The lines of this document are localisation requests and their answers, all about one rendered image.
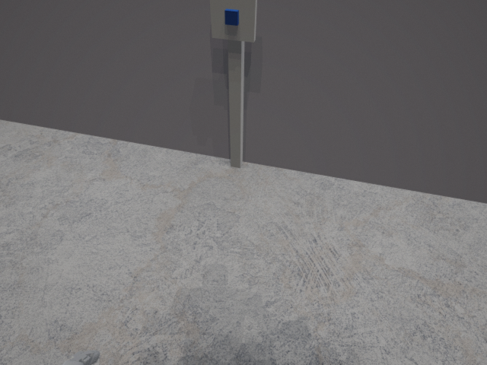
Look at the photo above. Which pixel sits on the button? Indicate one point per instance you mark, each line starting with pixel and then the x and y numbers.
pixel 231 17

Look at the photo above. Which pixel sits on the panel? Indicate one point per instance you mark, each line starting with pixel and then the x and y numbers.
pixel 245 31

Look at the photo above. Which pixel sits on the robot left hand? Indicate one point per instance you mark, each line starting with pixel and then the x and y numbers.
pixel 83 358

